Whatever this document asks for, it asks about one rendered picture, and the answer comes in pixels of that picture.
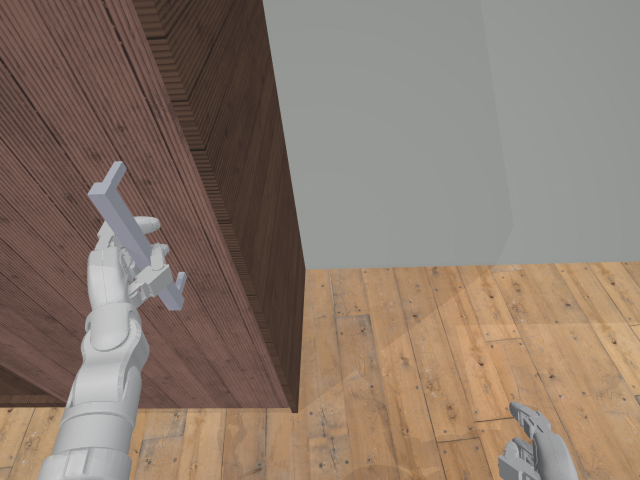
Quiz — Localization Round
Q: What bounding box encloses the left robot forearm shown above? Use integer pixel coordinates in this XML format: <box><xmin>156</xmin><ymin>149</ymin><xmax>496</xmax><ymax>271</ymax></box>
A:
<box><xmin>37</xmin><ymin>302</ymin><xmax>150</xmax><ymax>480</ymax></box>

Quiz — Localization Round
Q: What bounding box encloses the handle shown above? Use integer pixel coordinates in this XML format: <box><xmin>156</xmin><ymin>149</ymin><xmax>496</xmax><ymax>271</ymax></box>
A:
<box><xmin>87</xmin><ymin>161</ymin><xmax>187</xmax><ymax>311</ymax></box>

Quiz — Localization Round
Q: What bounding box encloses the wardrobe door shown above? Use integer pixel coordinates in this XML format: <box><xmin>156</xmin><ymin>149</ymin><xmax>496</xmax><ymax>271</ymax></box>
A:
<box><xmin>0</xmin><ymin>0</ymin><xmax>289</xmax><ymax>409</ymax></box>
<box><xmin>0</xmin><ymin>365</ymin><xmax>51</xmax><ymax>395</ymax></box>

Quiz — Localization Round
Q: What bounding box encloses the robot right hand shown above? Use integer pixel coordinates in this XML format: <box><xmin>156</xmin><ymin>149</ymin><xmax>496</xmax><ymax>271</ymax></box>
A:
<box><xmin>498</xmin><ymin>401</ymin><xmax>579</xmax><ymax>480</ymax></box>

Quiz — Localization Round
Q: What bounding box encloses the robot left hand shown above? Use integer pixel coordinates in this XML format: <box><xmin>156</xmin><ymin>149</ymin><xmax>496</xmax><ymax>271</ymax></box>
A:
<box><xmin>87</xmin><ymin>216</ymin><xmax>173</xmax><ymax>311</ymax></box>

